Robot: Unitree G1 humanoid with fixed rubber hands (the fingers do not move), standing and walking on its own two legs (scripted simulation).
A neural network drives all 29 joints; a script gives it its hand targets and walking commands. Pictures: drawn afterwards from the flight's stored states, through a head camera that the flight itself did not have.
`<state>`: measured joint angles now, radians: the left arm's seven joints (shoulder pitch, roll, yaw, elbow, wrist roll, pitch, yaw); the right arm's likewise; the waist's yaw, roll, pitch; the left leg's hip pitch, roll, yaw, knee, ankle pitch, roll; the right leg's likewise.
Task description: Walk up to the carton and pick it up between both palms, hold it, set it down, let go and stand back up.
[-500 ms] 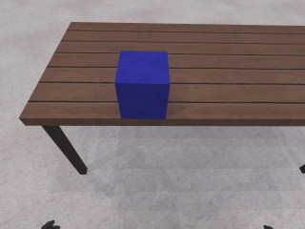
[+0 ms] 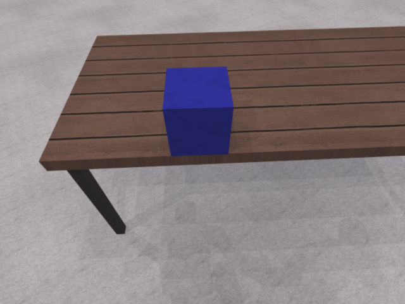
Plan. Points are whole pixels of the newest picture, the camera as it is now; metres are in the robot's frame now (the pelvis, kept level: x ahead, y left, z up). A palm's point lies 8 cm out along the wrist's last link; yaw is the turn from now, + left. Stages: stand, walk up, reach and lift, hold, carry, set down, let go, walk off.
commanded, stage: walk up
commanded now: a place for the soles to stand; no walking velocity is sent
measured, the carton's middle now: (198, 112) +0.61 +0.03 +0.00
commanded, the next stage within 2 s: none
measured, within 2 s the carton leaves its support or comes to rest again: neither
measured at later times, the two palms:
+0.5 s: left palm out of the picture +0.06 +0.34 -0.10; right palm out of the picture +0.07 -0.29 -0.10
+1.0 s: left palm out of the picture +0.10 +0.31 -0.09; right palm out of the picture +0.12 -0.29 -0.09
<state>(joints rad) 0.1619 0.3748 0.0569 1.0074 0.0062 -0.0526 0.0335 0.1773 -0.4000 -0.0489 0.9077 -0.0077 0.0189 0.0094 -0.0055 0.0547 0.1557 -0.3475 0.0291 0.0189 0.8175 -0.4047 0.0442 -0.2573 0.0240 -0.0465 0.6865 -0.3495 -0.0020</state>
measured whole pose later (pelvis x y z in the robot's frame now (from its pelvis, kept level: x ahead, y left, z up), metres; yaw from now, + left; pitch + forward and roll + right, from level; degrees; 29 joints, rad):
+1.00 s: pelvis +0.02 +0.01 +0.02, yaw +1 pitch -3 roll +0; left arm 0.11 0.34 0.01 1.06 0.01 -0.06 0.02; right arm 0.11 -0.36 -0.03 1.01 -0.01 0.00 0.02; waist 0.00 0.03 0.08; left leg -0.22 -0.05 -0.03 0.56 -0.29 0.04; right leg -0.18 0.00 -0.02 0.55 -0.31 -0.01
